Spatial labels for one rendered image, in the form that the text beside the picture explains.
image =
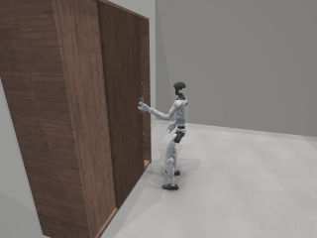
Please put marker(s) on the left robot forearm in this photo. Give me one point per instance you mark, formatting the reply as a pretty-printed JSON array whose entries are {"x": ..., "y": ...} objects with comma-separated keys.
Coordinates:
[{"x": 158, "y": 114}]

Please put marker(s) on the robot left hand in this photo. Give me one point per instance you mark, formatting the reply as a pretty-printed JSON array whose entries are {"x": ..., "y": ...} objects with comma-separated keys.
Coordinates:
[{"x": 144, "y": 107}]

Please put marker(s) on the robot right hand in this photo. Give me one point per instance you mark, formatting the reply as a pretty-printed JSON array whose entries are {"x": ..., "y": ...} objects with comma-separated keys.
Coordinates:
[{"x": 172, "y": 126}]

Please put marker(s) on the left robot upper arm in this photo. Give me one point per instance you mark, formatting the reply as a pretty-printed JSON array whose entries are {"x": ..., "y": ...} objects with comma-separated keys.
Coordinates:
[{"x": 176, "y": 105}]

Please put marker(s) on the robot torso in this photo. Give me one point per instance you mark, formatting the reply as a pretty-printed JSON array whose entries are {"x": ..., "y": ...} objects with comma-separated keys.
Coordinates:
[{"x": 181, "y": 118}]

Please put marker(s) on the handle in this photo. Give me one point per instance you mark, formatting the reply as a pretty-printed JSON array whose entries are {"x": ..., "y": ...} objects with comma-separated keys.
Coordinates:
[{"x": 142, "y": 100}]

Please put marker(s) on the right robot shin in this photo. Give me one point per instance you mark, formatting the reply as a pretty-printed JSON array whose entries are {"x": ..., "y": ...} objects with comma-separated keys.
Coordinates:
[{"x": 174, "y": 156}]

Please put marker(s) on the wardrobe door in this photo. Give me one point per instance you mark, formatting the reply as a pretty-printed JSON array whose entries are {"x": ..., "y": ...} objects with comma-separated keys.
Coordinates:
[
  {"x": 78, "y": 27},
  {"x": 120, "y": 42}
]

